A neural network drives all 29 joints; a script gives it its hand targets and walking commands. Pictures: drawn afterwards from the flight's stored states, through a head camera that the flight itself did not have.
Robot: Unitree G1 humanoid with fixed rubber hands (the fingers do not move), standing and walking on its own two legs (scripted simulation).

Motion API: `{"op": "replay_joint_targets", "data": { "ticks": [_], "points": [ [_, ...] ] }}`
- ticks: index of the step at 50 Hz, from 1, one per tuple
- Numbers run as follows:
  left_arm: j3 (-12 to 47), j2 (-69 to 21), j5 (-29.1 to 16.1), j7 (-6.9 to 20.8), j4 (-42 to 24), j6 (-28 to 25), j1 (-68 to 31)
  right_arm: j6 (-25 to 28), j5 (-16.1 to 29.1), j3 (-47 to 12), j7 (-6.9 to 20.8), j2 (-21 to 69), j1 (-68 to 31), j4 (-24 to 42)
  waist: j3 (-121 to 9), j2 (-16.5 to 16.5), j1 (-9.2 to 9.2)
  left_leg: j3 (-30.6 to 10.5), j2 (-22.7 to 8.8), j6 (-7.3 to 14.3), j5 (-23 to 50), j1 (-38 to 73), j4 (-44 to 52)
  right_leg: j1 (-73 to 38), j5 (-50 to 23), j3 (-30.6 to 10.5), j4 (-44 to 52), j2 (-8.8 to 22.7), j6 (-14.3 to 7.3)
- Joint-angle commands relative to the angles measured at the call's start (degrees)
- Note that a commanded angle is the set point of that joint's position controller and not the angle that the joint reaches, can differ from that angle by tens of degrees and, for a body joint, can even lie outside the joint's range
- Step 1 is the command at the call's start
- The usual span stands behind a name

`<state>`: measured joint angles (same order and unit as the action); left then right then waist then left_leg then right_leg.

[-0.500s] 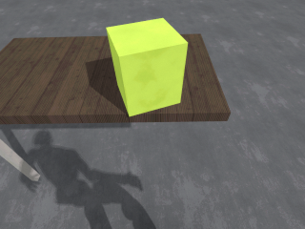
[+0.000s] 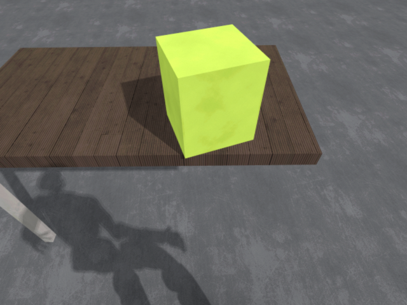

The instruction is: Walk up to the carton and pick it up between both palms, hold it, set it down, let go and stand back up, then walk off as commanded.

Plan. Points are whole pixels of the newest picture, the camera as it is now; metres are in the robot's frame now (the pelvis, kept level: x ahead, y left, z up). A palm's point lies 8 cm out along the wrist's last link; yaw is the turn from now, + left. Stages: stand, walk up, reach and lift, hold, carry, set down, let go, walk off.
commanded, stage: walk up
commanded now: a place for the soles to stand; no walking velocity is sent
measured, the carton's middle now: (208, 92) +0.64 -0.01 +0.07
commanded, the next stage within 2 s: none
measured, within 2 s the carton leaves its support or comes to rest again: neither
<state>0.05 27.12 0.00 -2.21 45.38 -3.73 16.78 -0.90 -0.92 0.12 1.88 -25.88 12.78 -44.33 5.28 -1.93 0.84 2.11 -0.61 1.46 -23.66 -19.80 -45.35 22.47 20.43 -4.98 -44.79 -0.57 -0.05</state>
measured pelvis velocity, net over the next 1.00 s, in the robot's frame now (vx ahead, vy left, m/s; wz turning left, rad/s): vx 0.08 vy -0.02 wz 0.00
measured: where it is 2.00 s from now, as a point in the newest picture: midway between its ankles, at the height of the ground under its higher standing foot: outside the picture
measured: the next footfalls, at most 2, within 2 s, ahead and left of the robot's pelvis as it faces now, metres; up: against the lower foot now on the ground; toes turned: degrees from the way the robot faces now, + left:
left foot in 1.08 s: +0.23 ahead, +0.11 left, +0.00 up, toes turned +2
right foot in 1.40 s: +0.27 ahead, -0.11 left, +0.00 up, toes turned +2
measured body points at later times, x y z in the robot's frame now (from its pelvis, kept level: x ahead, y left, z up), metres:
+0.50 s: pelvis -0.01 +0.00 +0.00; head +0.00 -0.01 +0.45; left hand +0.08 +0.34 -0.08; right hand +0.10 -0.32 -0.10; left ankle +0.01 +0.10 -0.71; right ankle +0.03 -0.14 -0.70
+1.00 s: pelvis +0.08 -0.02 +0.02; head +0.09 -0.05 +0.47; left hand +0.13 +0.32 -0.06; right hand +0.17 -0.36 -0.09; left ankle +0.13 +0.10 -0.67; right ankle +0.10 -0.15 -0.71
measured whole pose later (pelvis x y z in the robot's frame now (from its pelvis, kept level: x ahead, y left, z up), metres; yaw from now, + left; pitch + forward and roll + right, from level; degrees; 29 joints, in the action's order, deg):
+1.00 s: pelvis +0.08 -0.02 +0.02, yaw +0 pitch -3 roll +0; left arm 0.1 27.0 0.0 1.3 45.4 -5.2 22.5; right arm 1.5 -0.9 0.1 3.9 -29.6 17.6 -44.8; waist 3.0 -2.8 -0.3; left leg 1.1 -0.9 2.8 -23.8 -25.4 -50.9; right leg 14.5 17.3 -1.3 -34.3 1.1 -1.7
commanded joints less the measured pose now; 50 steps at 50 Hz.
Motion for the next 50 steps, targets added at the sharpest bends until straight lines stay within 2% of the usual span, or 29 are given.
{"op": "replay_joint_targets", "data": {
  "ticks": [1,4,5,6,7,9,11,12,13,14,16,19,20,22,23,24,26,27,28,29,31,35,36,37,38,39,43,46,50],
  "points": [
    [-3.13,9.39,-0.25,-0.91,-1.51,-0.37,0.74,2.39,0.39,6.30,-0.79,-14.73,0.15,0.70,-4.91,-5.26,0.54,-20.87,-19.60,14.54,21.08,7.36,18.53,5.25,12.80,4.80,-5.92,0.21,-2.12],
    [-3.39,10.40,0.57,-0.69,0.91,-1.86,5.15,1.64,0.54,5.35,-0.72,-11.23,-4.84,3.49,-6.79,-6.39,-2.37,-10.17,-10.53,7.01,25.05,3.08,10.49,-7.87,-9.19,2.46,10.53,0.59,-3.50],
    [-4.17,12.61,1.06,-0.91,0.23,-2.19,4.76,1.73,1.25,5.05,-0.56,-10.40,-3.23,3.85,-9.30,-0.14,-2.08,-7.55,-7.84,4.68,21.12,-1.03,5.57,-12.04,-18.13,-5.09,9.74,4.79,-5.45],
    [-5.29,15.16,0.88,-0.91,0.31,-2.41,4.66,1.39,0.84,5.10,-0.62,-9.83,-2.82,3.28,-11.34,3.38,-1.53,-4.05,-3.08,1.11,13.29,-1.82,-0.56,-11.33,-21.31,-19.84,12.90,12.55,-10.87],
    [-5.03,16.02,0.54,-0.80,-0.49,-2.04,3.95,0.83,1.16,5.51,-0.82,-10.51,-3.16,2.74,-9.04,5.91,-1.47,-4.28,-0.75,0.62,1.04,-1.50,-2.41,-8.20,-23.31,-22.91,14.07,14.94,-14.28],
    [-4.29,15.44,0.48,-0.88,-0.50,-1.35,0.14,1.06,0.10,5.24,-0.81,-9.73,-1.43,2.18,-6.83,4.98,1.19,-5.56,-1.58,1.57,2.19,2.59,3.65,-2.71,-20.09,-19.26,11.20,13.65,-13.73],
    [-2.99,11.30,0.13,-0.63,-1.92,-0.80,-3.61,1.91,0.16,5.78,-0.65,-11.41,0.68,0.42,-5.39,2.92,3.07,-12.55,-7.33,5.10,6.32,8.14,14.04,5.15,-14.39,-5.89,4.22,5.22,-5.84],
    [-2.98,9.68,-0.28,-0.60,-1.36,-0.39,-2.73,2.35,0.31,5.72,-0.68,-13.93,0.59,0.26,-5.31,-3.53,2.07,-19.60,-12.17,8.01,7.44,7.80,19.67,6.59,-7.58,-0.23,-2.38,0.89,-3.04],
    [-2.85,9.45,-0.32,-0.67,-1.38,-0.23,-2.02,2.40,0.26,5.95,-0.50,-14.63,0.21,0.31,-7.69,-3.95,1.53,-21.51,-17.16,12.01,9.55,8.22,20.44,4.84,4.82,3.20,-3.49,-0.51,-2.13],
    [-3.01,9.01,-0.46,-0.69,-0.44,-0.29,-1.65,2.23,-0.18,6.01,-0.58,-14.49,-0.62,0.13,-4.70,-5.37,1.21,-21.47,-17.62,11.67,11.13,6.12,21.09,5.13,11.81,3.95,-3.25,0.24,-2.36],
    [-3.74,9.94,-0.06,-0.53,0.45,-0.94,2.58,1.89,-0.23,5.46,-0.36,-13.40,-5.10,1.84,-4.80,-7.88,-1.77,-16.18,-14.16,10.29,9.28,3.63,18.81,-1.83,6.53,5.35,4.17,1.19,-2.79],
    [-4.73,12.88,0.92,-0.29,-0.18,-2.07,1.02,1.40,0.62,4.48,-0.37,-10.37,-4.10,2.58,-7.61,1.40,-1.02,-6.73,-5.26,3.19,9.12,-0.73,8.08,-7.67,-11.07,-9.20,12.46,6.04,-6.94],
    [-5.06,15.07,1.25,-0.33,0.75,-2.09,1.24,0.88,0.79,4.75,-0.48,-10.00,-4.04,2.06,-6.11,3.31,-0.36,-5.38,-2.74,1.62,4.06,-0.99,4.27,-5.06,-9.15,-16.95,15.90,10.13,-9.05],
    [-4.42,16.13,0.91,-0.60,0.06,-1.25,-0.73,0.59,-0.01,4.96,-0.48,-9.88,-2.25,1.15,-5.61,5.70,1.08,-5.20,-1.01,1.56,-2.39,1.07,3.99,-0.99,-5.50,-19.70,15.52,13.43,-11.95],
    [-5.96,16.32,1.47,1.71,-1.07,-1.05,1.06,3.03,-0.06,6.68,0.66,-13.64,1.58,1.41,-7.35,7.77,1.31,-10.43,-2.87,3.71,-22.65,-1.40,8.02,-0.23,23.62,-17.83,12.78,10.72,-12.08],
    [-5.82,15.16,1.71,2.13,-1.59,-0.96,1.39,3.61,-0.68,7.57,0.94,-16.41,2.40,0.78,-4.64,1.76,1.37,-18.79,-6.30,5.71,-31.86,1.91,14.50,7.69,32.40,-14.50,8.62,7.43,-10.31],
    [-4.59,10.62,1.46,2.36,-4.50,-1.09,-5.88,4.80,-0.51,9.31,0.86,-20.25,10.59,-0.92,1.34,-10.61,7.18,-41.35,-19.83,13.29,-41.59,18.62,34.07,30.22,15.19,3.32,-10.96,-1.43,-3.77],
    [-4.70,13.59,1.19,2.40,-4.24,-1.48,-8.38,5.12,0.61,9.43,0.73,-21.52,11.27,-0.55,2.27,-3.06,7.42,-43.54,-22.96,13.56,-33.77,21.44,34.81,32.72,11.15,-0.56,-12.55,0.76,-2.87],
    [-4.95,13.28,1.32,2.76,-2.83,-2.00,-6.20,5.20,0.44,9.29,0.35,-20.32,9.86,-0.59,-0.28,1.22,5.18,-36.92,-21.09,13.28,-23.83,21.61,31.02,28.22,7.01,0.08,-11.82,2.73,-2.48],
    [-5.02,12.67,1.01,3.30,-1.39,-2.22,-2.35,5.11,0.42,8.83,0.32,-18.81,6.95,-0.19,-2.76,-1.99,3.41,-31.19,-18.78,12.10,-15.98,22.77,28.46,24.59,7.14,2.30,-8.15,3.79,-1.33],
    [-5.44,13.29,1.14,3.75,-1.51,-2.25,-2.12,4.72,0.19,8.23,0.69,-16.97,5.23,1.87,-2.53,-2.43,2.58,-23.05,-15.61,10.52,-11.99,13.86,28.94,12.11,6.46,6.52,-1.81,3.06,-1.22],
    [-6.93,12.19,0.72,3.30,2.05,-2.35,13.37,3.88,-0.34,6.50,1.60,-13.07,-0.19,3.70,-8.42,-2.64,-6.68,-9.02,-8.12,6.38,-13.34,-7.36,11.03,-21.94,-4.37,8.15,13.52,0.16,-1.63],
    [-8.28,15.74,0.94,2.21,3.61,-2.63,16.75,3.77,0.01,5.43,1.44,-9.80,1.99,3.38,-11.18,10.15,-8.73,-3.61,-2.76,3.86,-10.57,-16.04,-2.55,-29.28,7.49,-4.51,20.04,4.41,-4.21],
    [-8.61,20.21,1.91,1.67,2.38,-3.35,16.02,3.80,0.53,4.16,1.30,-7.68,0.72,5.18,-7.22,21.00,-8.82,-3.56,4.74,0.64,-8.31,-28.64,-17.35,-29.83,21.93,-35.40,30.97,18.85,-10.08],
    [-8.04,19.05,0.78,1.78,0.31,-3.28,11.84,3.09,0.24,5.13,0.85,-12.16,0.26,4.15,-3.23,10.54,-5.88,-7.91,2.16,-0.11,-8.71,-28.70,-19.17,-24.25,33.01,-40.86,33.68,21.64,-12.17],
    [-7.71,18.73,0.47,1.91,-0.55,-3.10,8.54,3.20,0.60,5.52,0.94,-14.87,2.21,3.10,-1.22,4.97,-4.28,-9.44,-0.35,0.48,-4.59,-25.70,-17.48,-18.63,31.04,-37.49,32.75,21.22,-12.74],
    [-6.98,15.82,0.52,2.33,-2.06,-2.85,5.76,3.80,0.24,6.46,1.82,-12.94,7.14,0.99,-2.43,7.46,-1.35,-6.02,-2.68,0.12,0.31,-16.82,-8.83,-11.42,17.06,-22.19,30.30,14.17,-12.40],
    [-6.99,17.01,-0.02,2.64,-2.46,-2.59,5.54,3.65,0.35,5.78,2.26,-12.89,4.06,1.91,-0.08,11.12,-2.23,-4.99,-3.27,-0.26,2.14,-16.37,-3.18,-10.40,16.13,-18.59,29.46,14.77,-13.70],
    [-6.68,16.88,-0.35,2.57,-2.63,-2.41,5.24,4.19,0.39,6.29,2.43,-13.51,2.57,1.57,0.14,9.13,-2.37,-4.06,-3.16,-0.12,3.80,-8.61,3.96,-8.16,10.29,-14.21,26.56,14.85,-12.74]
  ]
}}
